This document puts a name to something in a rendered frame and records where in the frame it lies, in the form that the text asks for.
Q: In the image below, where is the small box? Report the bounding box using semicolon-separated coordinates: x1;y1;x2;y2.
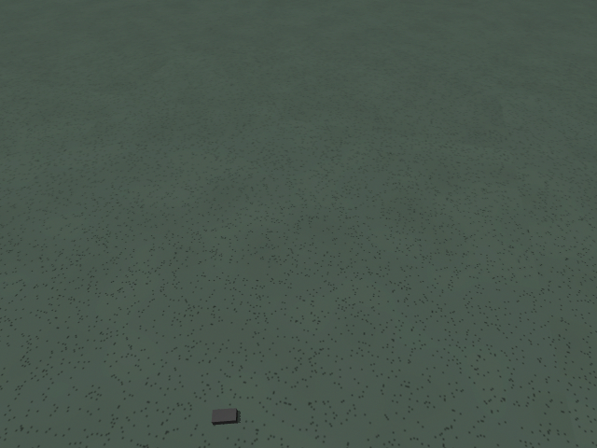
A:
212;408;238;425

